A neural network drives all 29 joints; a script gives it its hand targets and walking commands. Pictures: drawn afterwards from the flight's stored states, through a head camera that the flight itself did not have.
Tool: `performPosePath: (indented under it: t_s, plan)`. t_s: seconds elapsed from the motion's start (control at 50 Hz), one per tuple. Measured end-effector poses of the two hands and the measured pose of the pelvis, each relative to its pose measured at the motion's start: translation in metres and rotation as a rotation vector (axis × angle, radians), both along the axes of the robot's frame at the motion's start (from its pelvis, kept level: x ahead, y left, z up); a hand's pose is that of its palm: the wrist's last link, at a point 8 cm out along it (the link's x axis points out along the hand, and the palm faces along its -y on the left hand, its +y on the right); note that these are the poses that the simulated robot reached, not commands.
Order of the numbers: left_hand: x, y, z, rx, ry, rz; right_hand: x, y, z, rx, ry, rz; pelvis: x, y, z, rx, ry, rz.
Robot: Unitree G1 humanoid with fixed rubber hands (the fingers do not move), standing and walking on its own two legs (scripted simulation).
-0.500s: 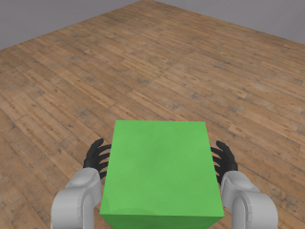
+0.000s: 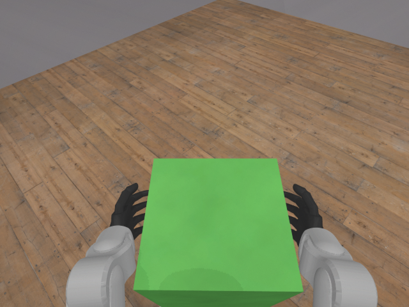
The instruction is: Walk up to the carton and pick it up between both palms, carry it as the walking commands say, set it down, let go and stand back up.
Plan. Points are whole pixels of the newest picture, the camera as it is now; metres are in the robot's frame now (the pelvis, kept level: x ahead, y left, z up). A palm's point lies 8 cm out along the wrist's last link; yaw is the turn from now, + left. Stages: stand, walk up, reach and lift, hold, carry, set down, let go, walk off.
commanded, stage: carry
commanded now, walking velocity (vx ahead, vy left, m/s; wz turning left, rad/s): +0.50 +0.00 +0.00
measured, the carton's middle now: (214, 240) +0.25 +0.00 +0.02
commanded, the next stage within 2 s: none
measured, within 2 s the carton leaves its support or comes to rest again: neither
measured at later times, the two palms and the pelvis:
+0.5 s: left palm (155, 101) +0.59 +0.15 +0.08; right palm (274, 103) +0.57 -0.15 +0.09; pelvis +0.34 +0.02 -0.01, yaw -3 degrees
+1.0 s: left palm (179, 39) +0.92 +0.12 +0.09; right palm (267, 39) +0.91 -0.18 +0.08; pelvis +0.68 -0.02 -0.01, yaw -1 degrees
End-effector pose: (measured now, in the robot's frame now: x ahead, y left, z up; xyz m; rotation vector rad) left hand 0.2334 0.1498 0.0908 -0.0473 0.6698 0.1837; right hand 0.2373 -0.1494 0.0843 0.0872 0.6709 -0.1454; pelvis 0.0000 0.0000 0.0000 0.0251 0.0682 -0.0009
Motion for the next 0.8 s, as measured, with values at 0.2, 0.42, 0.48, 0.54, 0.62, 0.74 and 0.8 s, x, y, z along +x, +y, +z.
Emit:
performPosePath:
  t_s: [0.2, 0.42, 0.48, 0.54, 0.62, 0.74, 0.8]
  plan:
    - [0.155, 0.018, -0.012, -0.019, -0.067, -0.046, 0.142, 0.018, -0.005, -0.023, -0.065, -0.045, 0.152, 0.027, -0.027, -0.001, -0.023, -0.046]
    - [0.303, 0.009, -0.012, -0.040, 0.015, -0.110, 0.269, 0.010, -0.001, -0.041, 0.018, -0.109, 0.287, 0.031, -0.004, -0.036, 0.007, -0.055]
    - [0.341, 0.005, -0.009, -0.041, -0.011, -0.091, 0.313, 0.006, 0.003, -0.040, -0.007, -0.092, 0.328, 0.022, -0.004, -0.041, 0.004, -0.049]
    - [0.381, -0.001, -0.008, -0.034, -0.033, -0.064, 0.360, -0.001, 0.001, -0.032, -0.029, -0.066, 0.373, 0.010, -0.011, -0.042, -0.002, -0.041]
    - [0.439, -0.016, -0.016, -0.012, -0.064, -0.031, 0.429, -0.016, -0.014, -0.017, -0.062, -0.028, 0.436, -0.012, -0.031, -0.041, -0.028, -0.011]
    - [0.507, -0.027, -0.019, 0.003, 0.036, -0.004, 0.506, -0.027, -0.020, -0.002, 0.037, 0.001, 0.505, -0.028, -0.015, -0.032, -0.012, 0.004]
    - [0.543, -0.032, -0.011, 0.000, 0.032, -0.001, 0.542, -0.032, -0.011, -0.004, 0.033, 0.003, 0.542, -0.033, -0.005, -0.015, -0.004, 0.006]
